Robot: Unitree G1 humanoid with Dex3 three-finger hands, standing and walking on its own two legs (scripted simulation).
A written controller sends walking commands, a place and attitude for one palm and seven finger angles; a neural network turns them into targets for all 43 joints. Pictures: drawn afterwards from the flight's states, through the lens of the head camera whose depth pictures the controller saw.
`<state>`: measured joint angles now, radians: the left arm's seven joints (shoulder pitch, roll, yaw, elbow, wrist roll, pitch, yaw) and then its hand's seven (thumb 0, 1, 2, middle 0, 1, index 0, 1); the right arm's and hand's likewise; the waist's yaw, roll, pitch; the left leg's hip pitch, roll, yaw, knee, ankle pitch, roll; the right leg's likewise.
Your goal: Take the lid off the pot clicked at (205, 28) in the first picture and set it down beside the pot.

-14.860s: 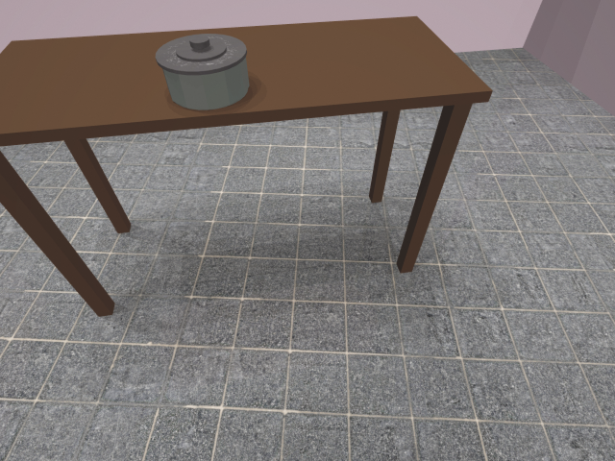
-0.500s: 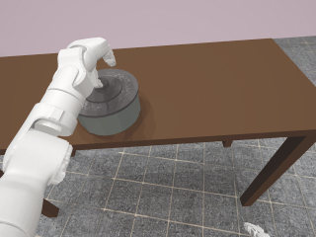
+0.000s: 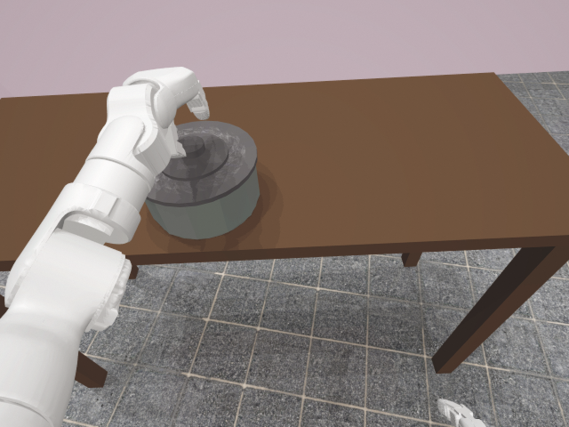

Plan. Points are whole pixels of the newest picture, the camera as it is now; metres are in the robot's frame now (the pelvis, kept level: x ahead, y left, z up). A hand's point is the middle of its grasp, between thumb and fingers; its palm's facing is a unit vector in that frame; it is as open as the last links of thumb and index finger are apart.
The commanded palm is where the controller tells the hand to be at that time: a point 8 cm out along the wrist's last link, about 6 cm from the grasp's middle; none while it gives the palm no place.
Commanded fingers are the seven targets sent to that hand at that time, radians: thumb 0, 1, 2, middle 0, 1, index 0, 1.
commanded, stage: move the open hand above the knob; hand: left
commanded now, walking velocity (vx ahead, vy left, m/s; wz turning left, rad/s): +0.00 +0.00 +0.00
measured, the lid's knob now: (190, 147) +0.50 +0.15 +0.14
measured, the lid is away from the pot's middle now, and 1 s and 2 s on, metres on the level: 0.00 0.00 0.00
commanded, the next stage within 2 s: lower the open fingers around the knob in 1.76 s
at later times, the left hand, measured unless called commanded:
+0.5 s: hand (183, 127) +0.47 +0.14 +0.20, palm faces -0.28 -0.07 -0.96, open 10.2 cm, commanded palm +0.45 +0.15 +0.26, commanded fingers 0.00 -0.23 1.23 -0.80 -0.08 -0.80 -0.08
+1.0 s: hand (179, 130) +0.47 +0.15 +0.20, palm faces -0.27 -0.05 -0.96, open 10.2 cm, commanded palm +0.45 +0.15 +0.26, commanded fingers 0.00 -0.23 1.23 -0.80 -0.08 -0.80 -0.08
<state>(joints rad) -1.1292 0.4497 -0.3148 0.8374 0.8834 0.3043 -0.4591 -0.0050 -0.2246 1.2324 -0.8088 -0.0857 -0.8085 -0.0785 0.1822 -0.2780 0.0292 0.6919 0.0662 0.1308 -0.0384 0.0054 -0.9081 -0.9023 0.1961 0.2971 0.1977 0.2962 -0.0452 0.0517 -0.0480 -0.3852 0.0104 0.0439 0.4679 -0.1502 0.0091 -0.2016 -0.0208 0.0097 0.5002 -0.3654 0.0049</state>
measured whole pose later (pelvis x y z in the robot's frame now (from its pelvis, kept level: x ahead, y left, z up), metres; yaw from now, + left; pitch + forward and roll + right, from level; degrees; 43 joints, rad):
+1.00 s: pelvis +0.01 -0.01 +0.00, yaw +0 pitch +4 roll +1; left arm -1.09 0.46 -0.32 0.78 0.87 0.31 -0.47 0.00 -0.22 1.23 -0.81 -0.09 -0.81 -0.08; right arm 0.17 -0.28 0.03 0.68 0.07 0.13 -0.04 0.01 -0.91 -0.90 0.20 0.30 0.20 0.30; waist -0.03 0.06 -0.04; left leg -0.37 0.01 0.04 0.46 -0.16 0.00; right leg -0.19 -0.02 0.01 0.49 -0.37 0.00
